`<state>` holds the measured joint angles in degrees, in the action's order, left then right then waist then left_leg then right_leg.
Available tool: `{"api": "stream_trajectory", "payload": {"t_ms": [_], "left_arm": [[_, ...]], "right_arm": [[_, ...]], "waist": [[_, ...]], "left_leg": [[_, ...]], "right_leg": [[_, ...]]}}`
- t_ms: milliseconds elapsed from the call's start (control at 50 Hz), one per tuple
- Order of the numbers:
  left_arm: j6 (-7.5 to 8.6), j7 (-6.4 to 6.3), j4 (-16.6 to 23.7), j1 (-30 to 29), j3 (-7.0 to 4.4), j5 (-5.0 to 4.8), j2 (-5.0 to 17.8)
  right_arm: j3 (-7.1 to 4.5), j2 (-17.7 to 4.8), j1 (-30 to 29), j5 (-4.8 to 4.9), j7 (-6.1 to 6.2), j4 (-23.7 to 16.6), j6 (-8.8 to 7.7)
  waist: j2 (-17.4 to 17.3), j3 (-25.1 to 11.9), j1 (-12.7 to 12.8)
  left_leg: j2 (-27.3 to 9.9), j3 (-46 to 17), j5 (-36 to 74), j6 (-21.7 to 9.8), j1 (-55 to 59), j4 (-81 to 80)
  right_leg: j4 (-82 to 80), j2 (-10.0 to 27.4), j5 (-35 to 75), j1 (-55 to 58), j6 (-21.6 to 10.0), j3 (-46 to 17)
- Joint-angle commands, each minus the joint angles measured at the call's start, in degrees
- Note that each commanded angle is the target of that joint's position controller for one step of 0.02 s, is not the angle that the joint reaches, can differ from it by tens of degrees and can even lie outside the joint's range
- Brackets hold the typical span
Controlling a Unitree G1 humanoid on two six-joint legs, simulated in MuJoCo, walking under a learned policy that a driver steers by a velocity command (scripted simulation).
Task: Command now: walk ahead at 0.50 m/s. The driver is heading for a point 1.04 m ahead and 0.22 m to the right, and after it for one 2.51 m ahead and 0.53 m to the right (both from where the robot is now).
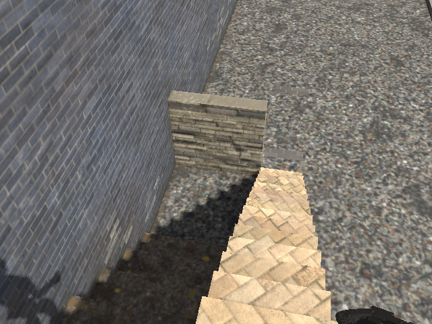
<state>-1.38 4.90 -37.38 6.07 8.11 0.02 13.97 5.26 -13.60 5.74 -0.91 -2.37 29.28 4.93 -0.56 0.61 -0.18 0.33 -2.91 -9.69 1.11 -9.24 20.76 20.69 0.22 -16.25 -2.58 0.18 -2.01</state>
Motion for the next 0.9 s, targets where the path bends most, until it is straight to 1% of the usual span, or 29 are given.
{"api": "stream_trajectory", "payload": {"t_ms": [20,40,60,100,120,180,240,260,280,300,400,540,700,900], "left_arm": [[0.84,-0.12,5.47,-4.42,-1.75,-0.08,5.60],[0.77,-0.22,5.61,-4.14,-1.93,0.20,5.60],[0.75,-0.27,5.81,-3.95,-1.98,0.23,5.59],[0.69,-0.24,6.39,-4.02,-2.01,0.17,5.41],[0.67,-0.21,5.77,-2.47,-2.13,0.28,5.41],[0.53,-0.06,3.96,0.69,-2.85,0.16,6.18],[0.50,-0.20,2.84,1.79,-3.36,0.04,6.20],[0.55,-0.28,2.43,2.16,-3.48,-0.15,6.16],[0.91,-0.42,1.91,2.54,-3.85,-0.67,6.24],[1.06,-0.53,1.44,2.77,-4.01,-0.82,6.33],[1.06,-1.09,-1.13,4.64,-4.72,-0.69,6.37],[1.34,-2.30,-5.42,7.56,-5.51,-0.95,6.68],[1.84,-3.52,-10.64,9.50,-6.46,-1.36,6.94],[2.35,-4.18,-16.78,10.39,-7.51,-1.61,7.02]], "right_arm": [[-1.43,-4.41,-5.87,0.02,0.10,-6.18,-1.05],[-1.31,-3.95,-6.33,0.48,0.24,-6.56,-1.18],[-1.27,-3.96,-6.17,0.54,0.30,-6.63,-1.24],[-1.26,-4.01,-6.10,0.45,0.35,-6.84,-1.25],[-1.36,-4.10,-4.63,0.24,0.34,-6.14,-1.17],[-1.85,-4.72,-2.26,0.36,0.15,-4.22,-1.08],[-2.15,-4.60,-1.67,0.56,0.17,-2.81,-1.16],[-2.28,-4.62,-1.49,0.64,0.29,-2.21,-1.26],[-2.23,-4.15,-1.43,0.99,0.46,-1.91,-1.46],[-2.33,-4.10,-1.33,1.10,0.56,-1.45,-1.57],[-2.94,-4.50,-0.13,1.12,1.20,0.81,-1.33],[-3.69,-4.72,2.02,1.24,2.31,4.35,-1.23],[-4.39,-4.91,3.67,1.64,3.63,7.96,-1.20],[-4.92,-5.03,4.76,1.76,4.53,11.52,-1.01]], "waist": [[0.77,-4.57,0.22],[0.45,-4.17,0.23],[0.39,-4.61,0.20],[0.59,-4.94,0.11],[0.64,-5.49,0.05],[0.64,-3.04,0.16],[0.51,-2.31,0.15],[0.42,-2.11,0.21],[-0.47,-2.08,0.46],[-0.40,-2.00,0.39],[0.28,-1.81,0.46],[0.28,-0.96,0.48],[0.22,-0.16,0.56],[0.27,0.44,0.58]], "left_leg": [[-8.45,-8.19,12.42,-3.97,5.64,-0.60],[-8.56,-8.28,13.44,-4.16,5.92,-0.28],[-8.62,-8.35,13.83,-4.24,6.22,-0.11],[-8.65,-8.39,14.03,-4.27,6.45,0.06],[-8.98,-8.62,13.61,-4.31,7.14,-0.23],[-9.30,-8.97,12.58,-4.80,6.46,-0.57],[-9.32,-8.86,12.29,-5.05,5.98,-0.29],[-9.23,-8.75,12.20,-5.09,5.91,-0.22],[-9.25,-8.82,12.58,-4.82,5.59,-0.22],[-9.23,-8.88,12.67,-4.82,5.50,-0.24],[-8.99,-8.42,12.75,-5.08,6.04,-0.10],[-8.91,-7.89,13.72,-5.21,6.38,-0.49],[-9.04,-7.48,14.70,-5.11,6.63,-1.47],[-9.22,-6.87,14.92,-4.86,6.72,-2.76]], "right_leg": [[-3.32,9.10,12.30,-4.47,-1.57,-6.28],[-3.32,8.94,12.20,-5.37,-1.41,-6.08],[-3.33,8.91,12.12,-5.26,-1.30,-6.01],[-3.25,8.85,12.32,-5.25,-1.18,-5.95],[-3.42,9.07,11.65,-4.97,-1.10,-5.96],[-3.98,9.24,9.94,-5.42,-1.32,-6.08],[-3.74,9.20,9.63,-5.81,-1.38,-5.94],[-3.63,9.19,9.78,-5.88,-1.39,-5.95],[-3.57,9.12,9.98,-5.27,-1.52,-6.13],[-3.40,9.18,10.41,-5.15,-1.58,-6.13],[-3.38,8.80,10.62,-5.28,-1.60,-5.71],[-3.98,8.46,10.75,-5.06,-1.38,-5.13],[-5.08,8.34,11.99,-4.23,-1.06,-4.65],[-6.30,8.45,13.13,-3.43,-1.14,-4.39]]}}
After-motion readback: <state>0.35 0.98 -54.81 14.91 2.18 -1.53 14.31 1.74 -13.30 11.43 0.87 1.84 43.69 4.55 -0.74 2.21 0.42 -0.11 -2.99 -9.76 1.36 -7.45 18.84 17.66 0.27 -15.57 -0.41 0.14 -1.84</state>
